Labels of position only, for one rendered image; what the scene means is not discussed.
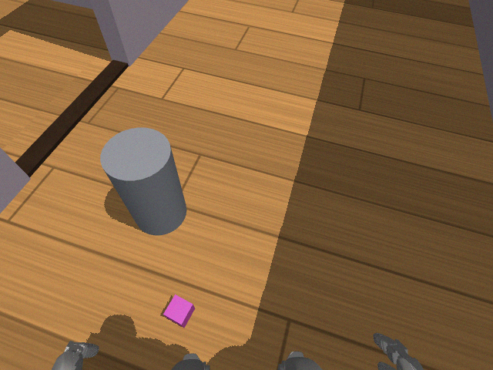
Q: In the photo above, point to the left robot hand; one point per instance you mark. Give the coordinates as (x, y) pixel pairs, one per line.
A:
(75, 352)

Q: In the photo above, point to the right robot hand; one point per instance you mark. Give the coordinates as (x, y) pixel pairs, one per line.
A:
(397, 353)

